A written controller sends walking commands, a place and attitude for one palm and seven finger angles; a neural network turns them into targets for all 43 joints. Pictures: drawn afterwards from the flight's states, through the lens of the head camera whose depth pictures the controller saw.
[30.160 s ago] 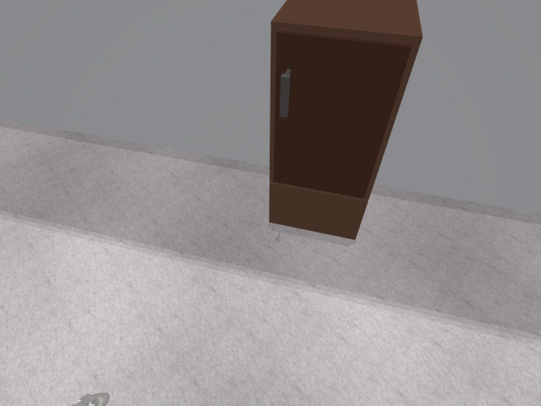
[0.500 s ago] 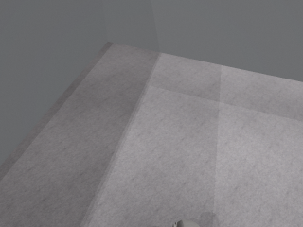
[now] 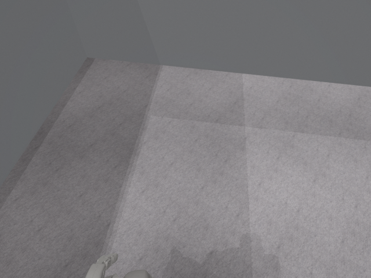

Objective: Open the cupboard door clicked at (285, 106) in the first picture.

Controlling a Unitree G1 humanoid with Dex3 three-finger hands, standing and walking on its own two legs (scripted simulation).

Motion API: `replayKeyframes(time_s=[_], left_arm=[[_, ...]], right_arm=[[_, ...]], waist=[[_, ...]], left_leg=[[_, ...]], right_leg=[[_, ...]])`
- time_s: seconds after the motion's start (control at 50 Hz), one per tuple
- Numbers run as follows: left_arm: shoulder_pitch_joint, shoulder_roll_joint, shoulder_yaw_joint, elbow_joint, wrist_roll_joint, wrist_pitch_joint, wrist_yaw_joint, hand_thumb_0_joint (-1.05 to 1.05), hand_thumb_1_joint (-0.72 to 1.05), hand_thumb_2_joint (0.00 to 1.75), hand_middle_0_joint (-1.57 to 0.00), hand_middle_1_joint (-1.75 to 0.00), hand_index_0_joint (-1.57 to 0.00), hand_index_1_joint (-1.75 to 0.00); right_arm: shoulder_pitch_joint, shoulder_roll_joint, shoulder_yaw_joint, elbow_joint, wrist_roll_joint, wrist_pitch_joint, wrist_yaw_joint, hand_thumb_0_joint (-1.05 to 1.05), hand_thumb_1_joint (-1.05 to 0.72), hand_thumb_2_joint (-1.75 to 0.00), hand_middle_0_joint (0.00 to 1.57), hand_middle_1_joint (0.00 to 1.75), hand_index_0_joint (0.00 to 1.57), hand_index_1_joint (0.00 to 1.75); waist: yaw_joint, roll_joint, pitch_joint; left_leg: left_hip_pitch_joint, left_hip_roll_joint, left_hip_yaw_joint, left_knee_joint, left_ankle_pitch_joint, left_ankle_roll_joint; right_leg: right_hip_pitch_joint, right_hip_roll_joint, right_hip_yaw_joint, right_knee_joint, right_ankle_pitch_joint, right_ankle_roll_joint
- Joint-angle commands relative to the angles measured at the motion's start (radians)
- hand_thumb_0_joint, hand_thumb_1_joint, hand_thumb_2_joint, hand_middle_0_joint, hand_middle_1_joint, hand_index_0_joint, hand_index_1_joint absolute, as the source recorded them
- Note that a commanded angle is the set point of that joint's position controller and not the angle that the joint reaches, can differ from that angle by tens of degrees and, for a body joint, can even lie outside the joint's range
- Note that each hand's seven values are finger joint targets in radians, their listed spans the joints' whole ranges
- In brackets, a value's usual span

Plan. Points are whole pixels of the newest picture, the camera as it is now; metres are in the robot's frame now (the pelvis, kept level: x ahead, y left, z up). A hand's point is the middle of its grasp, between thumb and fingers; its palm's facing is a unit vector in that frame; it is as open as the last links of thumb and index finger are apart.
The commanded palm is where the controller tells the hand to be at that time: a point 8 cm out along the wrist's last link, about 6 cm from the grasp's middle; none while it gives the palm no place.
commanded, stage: turn to face it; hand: left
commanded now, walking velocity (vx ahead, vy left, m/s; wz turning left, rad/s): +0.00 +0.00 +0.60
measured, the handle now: out of the picture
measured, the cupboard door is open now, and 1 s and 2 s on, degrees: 48 48 48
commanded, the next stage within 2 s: none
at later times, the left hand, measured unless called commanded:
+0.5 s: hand out of the picture +0.11 +0.27 -0.17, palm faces +0.29 -0.92 -0.26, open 7.3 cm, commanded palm none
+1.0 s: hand out of the picture +0.06 +0.15 -0.15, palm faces +0.57 -0.77 -0.27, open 7.3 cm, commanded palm none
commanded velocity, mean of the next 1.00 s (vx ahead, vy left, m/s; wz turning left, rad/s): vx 0.00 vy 0.00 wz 0.60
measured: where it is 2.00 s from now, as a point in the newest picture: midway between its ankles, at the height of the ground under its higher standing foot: outside the picture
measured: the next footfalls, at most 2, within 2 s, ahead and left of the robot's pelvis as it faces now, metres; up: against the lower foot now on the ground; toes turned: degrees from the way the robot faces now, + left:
left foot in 0.22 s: +0.13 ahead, +0.15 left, +0.00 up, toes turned +16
right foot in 0.70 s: +0.17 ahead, -0.12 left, +0.00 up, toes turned +21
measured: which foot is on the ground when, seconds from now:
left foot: up 0.00-0.20, down 0.22-0.70, up 0.72-1.00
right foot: down 0.00-0.22, up 0.24-0.68, down 0.70-1.00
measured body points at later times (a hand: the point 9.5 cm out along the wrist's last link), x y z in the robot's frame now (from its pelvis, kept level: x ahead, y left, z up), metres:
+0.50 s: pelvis +0.08 +0.03 +0.00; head +0.13 +0.07 +0.45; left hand +0.10 +0.32 -0.15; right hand +0.21 -0.19 -0.13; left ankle +0.09 +0.13 -0.73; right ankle +0.08 -0.14 -0.65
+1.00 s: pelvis +0.12 -0.05 +0.01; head +0.18 -0.03 +0.45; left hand +0.03 +0.19 -0.13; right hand +0.35 -0.22 -0.15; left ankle +0.02 +0.08 -0.67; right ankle +0.13 -0.13 -0.73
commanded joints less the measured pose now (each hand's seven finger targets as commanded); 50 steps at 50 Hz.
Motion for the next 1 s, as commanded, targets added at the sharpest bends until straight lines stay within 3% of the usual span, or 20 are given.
replayKeyframes(time_s=[0.0, 0.1, 0.16, 0.18, 0.2, 0.22, 0.24, 0.26, 0.32, 0.36, 0.44, 0.54, 0.62, 0.64, 0.66, 0.68, 0.72, 0.78, 0.9, 0.98], left_arm=[[0.07, 0.127, 0.038, -0.033, 0.006, 0.003, 0.011, 0.0, 0.9, 0.9, -0.2, -0.3, -0.2, -0.3], [0.065, 0.154, 0.071, -0.064, 0.018, 0.018, 0.011, 0.0, 0.9, 0.9, -0.2, -0.3, -0.2, -0.3], [0.059, 0.176, 0.082, -0.076, 0.017, 0.033, 0.008, 0.0, 0.9, 0.9, -0.2, -0.3, -0.2, -0.3], [0.066, 0.168, 0.081, -0.086, 0.011, 0.042, 0.006, 0.0, 0.9, 0.9, -0.2, -0.3, -0.2, -0.3], [0.089, 0.114, 0.071, -0.117, -0.002, 0.051, -0.001, 0.0, 0.9, 0.9, -0.2, -0.3, -0.2, -0.3], [0.031, 0.124, 0.055, -0.158, 0.005, 0.061, 0.002, 0.0, 0.9, 0.9, -0.2, -0.3, -0.2, -0.3], [0.016, 0.136, 0.061, -0.181, 0.01, 0.062, 0.001, 0.0, 0.9, 0.9, -0.2, -0.3, -0.2, -0.3], [-0.012, 0.132, 0.069, -0.171, 0.018, 0.063, 0.001, 0.0, 0.9, 0.9, -0.2, -0.3, -0.2, -0.3], [0.047, 0.15, 0.074, -0.128, 0.02, 0.063, -0.009, 0.0, 0.9, 0.9, -0.2, -0.3, -0.2, -0.3], [0.088, 0.152, 0.07, -0.115, 0.013, 0.066, -0.01, 0.0, 0.9, 0.9, -0.2, -0.3, -0.2, -0.3], [0.062, 0.154, 0.064, -0.131, 0.008, 0.072, -0.005, 0.0, 0.9, 0.9, -0.2, -0.3, -0.2, -0.3], [0.023, 0.158, 0.058, -0.161, 0.004, 0.076, -0.004, 0.0, 0.9, 0.9, -0.2, -0.3, -0.2, -0.3], [0.134, 0.175, 0.062, -0.142, -0.002, 0.068, 0.001, 0.0, 0.9, 0.9, -0.2, -0.3, -0.2, -0.3], [0.192, 0.196, 0.07, -0.129, -0.001, 0.061, 0.005, 0.0, 0.9, 0.9, -0.2, -0.3, -0.2, -0.3], [0.231, 0.27, 0.086, -0.127, 0.014, 0.051, 0.012, 0.0, 0.9, 0.9, -0.2, -0.3, -0.2, -0.3], [0.209, 0.353, 0.096, -0.144, 0.026, 0.052, 0.017, 0.0, 0.9, 0.9, -0.2, -0.3, -0.2, -0.3], [0.08, 0.253, 0.071, -0.178, 0.013, 0.048, 0.027, 0.0, 0.9, 0.9, -0.2, -0.3, -0.2, -0.3], [0.054, 0.199, 0.054, -0.18, 0.008, 0.039, 0.018, 0.0, 0.9, 0.9, -0.2, -0.3, -0.2, -0.3], [0.225, 0.235, 0.07, -0.13, 0.013, 0.033, 0.018, 0.0, 0.9, 0.9, -0.2, -0.3, -0.2, -0.3], [0.231, 0.256, 0.079, -0.122, 0.021, 0.037, 0.017, 0.0, 0.9, 0.9, -0.2, -0.3, -0.2, -0.3]], right_arm=[[0.083, -0.049, -0.021, -0.05, -0.007, 0.02, 0.014, 0.0, -0.9, -0.9, 0.2, 0.3, 0.2, 0.3], [-0.06, -0.078, -0.04, -0.135, -0.014, 0.024, 0.034, 0.0, -0.9, -0.9, 0.2, 0.3, 0.2, 0.3], [-0.046, -0.133, -0.055, -0.158, -0.021, 0.017, 0.041, 0.0, -0.9, -0.9, 0.2, 0.3, 0.2, 0.3], [0.018, -0.19, -0.068, -0.151, -0.026, 0.01, 0.042, 0.0, -0.9, -0.9, 0.2, 0.3, 0.2, 0.3], [0.066, -0.307, -0.094, -0.161, -0.037, -0.002, 0.036, 0.0, -0.9, -0.9, 0.2, 0.3, 0.2, 0.3], [0.082, -0.359, -0.097, -0.165, -0.032, 0.002, 0.023, 0.0, -0.9, -0.9, 0.2, 0.3, 0.2, 0.3], [0.037, -0.372, -0.1, -0.184, -0.033, 0.003, 0.018, 0.0, -0.9, -0.9, 0.2, 0.3, 0.2, 0.3], [-0.022, -0.342, -0.095, -0.209, -0.033, -0.002, 0.01, 0.0, -0.9, -0.9, 0.2, 0.3, 0.2, 0.3], [-0.12, -0.3, -0.072, -0.24, -0.024, -0.018, -0.001, 0.0, -0.9, -0.9, 0.2, 0.3, 0.2, 0.3], [-0.125, -0.307, -0.072, -0.245, -0.021, -0.022, 0.0, 0.0, -0.9, -0.9, 0.2, 0.3, 0.2, 0.3], [-0.107, -0.328, -0.083, -0.237, -0.019, -0.016, 0.005, 0.0, -0.9, -0.9, 0.2, 0.3, 0.2, 0.3], [-0.135, -0.34, -0.096, -0.24, -0.026, 0.004, 0.016, 0.0, -0.9, -0.9, 0.2, 0.3, 0.2, 0.3], [-0.22, -0.345, -0.106, -0.268, -0.021, 0.02, 0.02, 0.0, -0.9, -0.9, 0.2, 0.3, 0.2, 0.3], [-0.253, -0.325, -0.105, -0.282, -0.014, 0.023, 0.021, 0.0, -0.9, -0.9, 0.2, 0.3, 0.2, 0.3], [-0.25, -0.262, -0.099, -0.297, -0.004, 0.026, 0.027, 0.0, -0.9, -0.9, 0.2, 0.3, 0.2, 0.3], [-0.265, -0.22, -0.093, -0.322, -0.005, 0.024, 0.031, 0.0, -0.9, -0.9, 0.2, 0.3, 0.2, 0.3], [-0.233, -0.268, -0.109, -0.288, -0.02, 0.042, 0.04, 0.0, -0.9, -0.9, 0.2, 0.3, 0.2, 0.3], [-0.224, -0.233, -0.095, -0.252, -0.018, 0.052, 0.053, 0.0, -0.9, -0.9, 0.2, 0.3, 0.2, 0.3], [-0.341, -0.196, -0.069, -0.275, -0.012, 0.048, 0.056, 0.0, -0.9, -0.9, 0.2, 0.3, 0.2, 0.3], [-0.364, -0.195, -0.062, -0.286, -0.008, 0.044, 0.056, 0.0, -0.9, -0.9, 0.2, 0.3, 0.2, 0.3]], waist=[[0.014, -0.117, -0.087], [0.04, -0.148, -0.058], [0.013, -0.084, -0.084], [-0.017, 0.063, -0.13], [-0.029, 0.416, -0.161], [-0.045, 0.397, -0.179], [-0.024, 0.273, -0.176], [-0.004, 0.251, -0.16], [0.051, 0.211, -0.166], [0.062, 0.154, -0.225], [0.047, 0.107, -0.23], [0.036, 0.181, -0.169], [0.086, 0.191, -0.162], [0.117, 0.146, -0.172], [0.137, -0.09, -0.177], [0.144, -0.345, -0.137], [0.065, -0.177, -0.08], [0.039, -0.209, -0.069], [0.118, -0.14, -0.125], [0.122, -0.186, -0.116]], left_leg=[[-0.011, 0.032, 0.017, -0.098, 0.121, -0.026], [-0.017, 0.027, 0.061, -0.299, 0.142, -0.023], [0.12, 0.001, 0.078, -0.515, 0.274, -0.014], [0.234, 0.023, 0.012, -0.625, 0.426, 0.008], [0.312, 0.274, -0.383, -0.752, 0.757, 0.149], [0.296, 0.383, -0.533, -0.807, 0.838, 0.244], [0.24, 0.393, -0.507, -0.835, 0.599, 0.274], [0.206, 0.326, -0.515, -0.855, 0.536, 0.239], [0.22, 0.204, -0.308, -0.816, 0.646, 0.161], [0.273, 0.177, -0.252, -0.789, 0.735, 0.162], [0.324, 0.18, -0.286, -0.796, 0.731, 0.185], [0.236, 0.161, -0.339, -0.814, 0.556, 0.189], [0.087, 0.114, -0.363, -0.758, 0.482, 0.156], [-0.016, 0.07, -0.345, -0.707, 0.372, 0.12], [-0.179, -0.048, -0.237, -0.542, 0.143, 0.045], [-0.275, -0.168, -0.065, -0.241, -0.113, -0.023], [-0.213, -0.072, -0.143, 0.028, -0.015, -0.009], [-0.214, -0.046, -0.064, 0.078, 0.104, -0.046], [-0.166, -0.055, 0.023, -0.226, 0.068, -0.058], [-0.09, -0.055, 0.054, -0.37, 0.054, -0.037]], right_leg=[[0.014, -0.267, 0.033, -0.211, 0.573, -0.079], [0.02, -0.296, -0.001, -0.161, 0.392, -0.065], [0.008, -0.284, -0.039, -0.003, 0.246, -0.013], [-0.046, -0.247, -0.057, 0.16, 0.128, 0.023], [-0.244, -0.09, -0.074, 0.43, -0.347, 0.113], [-0.3, -0.039, 0.078, 0.618, -0.48, 0.115], [-0.3, -0.058, 0.146, 0.697, -0.409, 0.102], [-0.359, -0.057, 0.161, 0.744, -0.322, 0.11], [-0.348, -0.059, 0.191, 0.744, -0.129, 0.13], [-0.312, -0.047, 0.187, 0.69, -0.112, 0.139], [-0.297, -0.032, 0.188, 0.575, -0.126, 0.148], [-0.199, -0.004, 0.171, 0.354, -0.185, 0.137], [0.042, 0.04, 0.146, 0.074, -0.094, 0.115], [0.18, 0.019, 0.154, -0.073, -0.005, 0.107], [0.305, -0.17, 0.34, -0.259, -0.091, 0.053], [0.24, -0.444, 0.618, -0.335, -0.044, -0.065], [0.049, -0.398, 0.45, -0.306, 0.018, -0.09], [0.115, -0.257, 0.205, -0.194, 0.377, -0.049], [0.335, -0.283, 0.123, -0.109, 0.683, -0.049], [0.322, -0.316, 0.095, -0.08, 0.704, -0.059]])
